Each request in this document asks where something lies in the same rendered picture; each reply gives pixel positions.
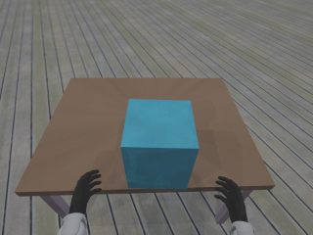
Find robot left forearm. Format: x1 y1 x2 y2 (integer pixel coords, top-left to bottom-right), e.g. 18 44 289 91
57 212 87 235

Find table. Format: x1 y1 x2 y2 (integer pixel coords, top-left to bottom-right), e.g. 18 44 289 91
15 77 276 224

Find robot right hand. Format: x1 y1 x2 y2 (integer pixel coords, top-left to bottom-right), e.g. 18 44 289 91
214 176 248 223

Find robot left hand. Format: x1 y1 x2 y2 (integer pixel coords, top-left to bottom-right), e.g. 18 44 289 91
68 169 102 214

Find carton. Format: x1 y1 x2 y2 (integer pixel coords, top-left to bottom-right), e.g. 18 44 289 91
120 99 200 190

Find robot right forearm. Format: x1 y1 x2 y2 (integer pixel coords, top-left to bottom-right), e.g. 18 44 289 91
229 220 255 235

